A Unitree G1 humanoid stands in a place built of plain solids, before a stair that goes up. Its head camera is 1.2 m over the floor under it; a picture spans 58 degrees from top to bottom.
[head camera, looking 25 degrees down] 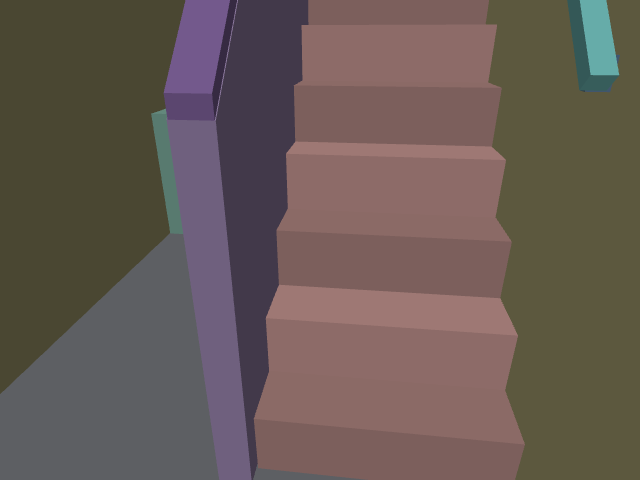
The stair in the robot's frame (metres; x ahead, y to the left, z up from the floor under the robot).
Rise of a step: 0.21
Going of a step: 0.20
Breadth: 0.75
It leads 7 degrees to the right of straight ahead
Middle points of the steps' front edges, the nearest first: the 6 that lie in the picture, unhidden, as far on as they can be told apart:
0.87 -0.18 0.21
1.07 -0.20 0.42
1.27 -0.23 0.62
1.47 -0.25 0.83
1.67 -0.27 1.04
1.87 -0.30 1.25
